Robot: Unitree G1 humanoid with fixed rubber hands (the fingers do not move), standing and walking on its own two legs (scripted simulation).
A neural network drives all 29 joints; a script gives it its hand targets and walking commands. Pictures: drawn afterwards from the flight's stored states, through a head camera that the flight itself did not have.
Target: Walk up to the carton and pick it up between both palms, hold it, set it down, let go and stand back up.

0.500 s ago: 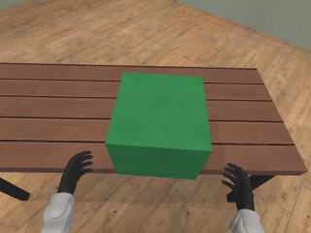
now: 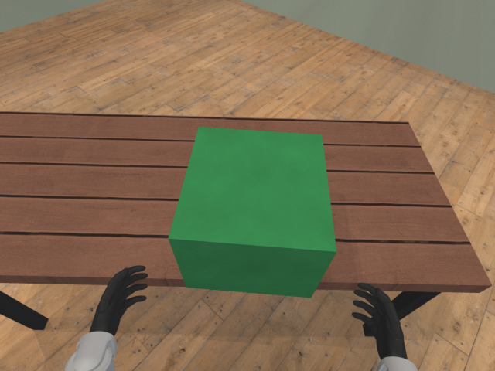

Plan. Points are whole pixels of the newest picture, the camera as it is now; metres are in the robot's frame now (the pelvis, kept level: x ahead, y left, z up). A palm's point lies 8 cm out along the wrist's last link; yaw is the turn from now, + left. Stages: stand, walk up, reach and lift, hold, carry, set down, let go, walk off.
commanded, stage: set down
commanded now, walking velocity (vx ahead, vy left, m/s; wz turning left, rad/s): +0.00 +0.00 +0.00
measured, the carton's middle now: (254, 211) +0.43 +0.01 -0.06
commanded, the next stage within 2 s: let go in 1.72 s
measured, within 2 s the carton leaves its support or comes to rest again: neither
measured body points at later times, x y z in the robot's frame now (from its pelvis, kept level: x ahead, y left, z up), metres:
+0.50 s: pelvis +0.00 +0.00 +0.00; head -0.01 +0.01 +0.45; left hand +0.20 +0.24 -0.07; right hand +0.19 -0.20 -0.07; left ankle +0.04 +0.12 -0.73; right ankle +0.01 -0.15 -0.73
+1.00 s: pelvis +0.00 +0.00 +0.00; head +0.00 +0.00 +0.45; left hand +0.20 +0.23 -0.08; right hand +0.19 -0.20 -0.08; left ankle +0.04 +0.12 -0.73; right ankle +0.01 -0.15 -0.73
